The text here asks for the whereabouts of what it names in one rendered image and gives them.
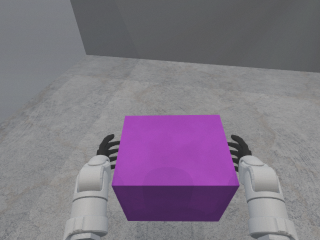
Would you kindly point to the robot left hand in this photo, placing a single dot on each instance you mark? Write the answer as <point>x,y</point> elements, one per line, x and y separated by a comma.
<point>104,148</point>

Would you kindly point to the robot right hand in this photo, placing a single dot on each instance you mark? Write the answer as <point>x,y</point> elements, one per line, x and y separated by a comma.
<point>242,148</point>

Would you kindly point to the left robot forearm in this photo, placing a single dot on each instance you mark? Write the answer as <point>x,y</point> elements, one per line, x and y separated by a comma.
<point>88,219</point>

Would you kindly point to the carton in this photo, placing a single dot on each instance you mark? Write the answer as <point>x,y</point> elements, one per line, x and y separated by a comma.
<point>174,168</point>

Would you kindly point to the right robot forearm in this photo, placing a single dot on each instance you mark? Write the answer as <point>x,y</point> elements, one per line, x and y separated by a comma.
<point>266,204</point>

